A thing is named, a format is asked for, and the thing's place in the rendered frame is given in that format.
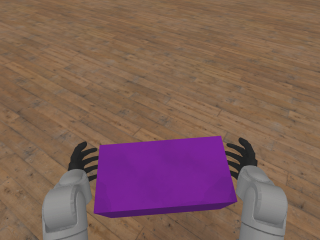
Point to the left robot forearm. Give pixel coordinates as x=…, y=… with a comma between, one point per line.
x=64, y=212

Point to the right robot forearm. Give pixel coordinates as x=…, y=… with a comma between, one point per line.
x=265, y=206

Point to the right robot hand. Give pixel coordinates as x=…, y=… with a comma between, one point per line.
x=248, y=157

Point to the carton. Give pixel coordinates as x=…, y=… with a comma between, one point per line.
x=163, y=177

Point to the left robot hand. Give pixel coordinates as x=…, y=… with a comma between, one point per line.
x=77, y=162

